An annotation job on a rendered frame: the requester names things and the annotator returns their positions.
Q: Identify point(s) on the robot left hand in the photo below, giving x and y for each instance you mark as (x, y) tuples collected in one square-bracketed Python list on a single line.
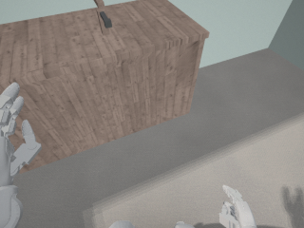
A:
[(10, 107)]

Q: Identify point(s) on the robot right hand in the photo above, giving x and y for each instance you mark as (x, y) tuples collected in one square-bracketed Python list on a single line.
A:
[(236, 216)]

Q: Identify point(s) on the left robot forearm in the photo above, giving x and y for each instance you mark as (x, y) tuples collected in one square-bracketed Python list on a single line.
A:
[(11, 208)]

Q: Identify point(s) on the counter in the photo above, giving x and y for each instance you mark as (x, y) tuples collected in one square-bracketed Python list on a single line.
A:
[(84, 85)]

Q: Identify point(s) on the tap lever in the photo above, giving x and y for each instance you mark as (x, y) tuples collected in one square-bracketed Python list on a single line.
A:
[(107, 21)]

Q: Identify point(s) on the right robot shin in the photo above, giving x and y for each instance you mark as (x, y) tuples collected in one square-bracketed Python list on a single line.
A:
[(180, 222)]

